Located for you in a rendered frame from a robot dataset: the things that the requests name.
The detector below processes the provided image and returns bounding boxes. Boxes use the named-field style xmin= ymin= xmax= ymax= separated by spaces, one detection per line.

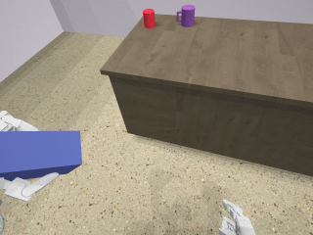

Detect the left robot hand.
xmin=0 ymin=111 xmax=59 ymax=202

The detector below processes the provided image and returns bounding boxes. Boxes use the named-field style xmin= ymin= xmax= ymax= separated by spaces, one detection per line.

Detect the sponge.
xmin=0 ymin=130 xmax=82 ymax=182

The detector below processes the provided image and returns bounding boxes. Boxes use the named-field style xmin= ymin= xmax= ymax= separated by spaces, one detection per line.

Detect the table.
xmin=100 ymin=14 xmax=313 ymax=177

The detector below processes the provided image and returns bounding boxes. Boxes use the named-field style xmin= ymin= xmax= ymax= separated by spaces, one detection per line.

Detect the right robot hand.
xmin=219 ymin=199 xmax=256 ymax=235

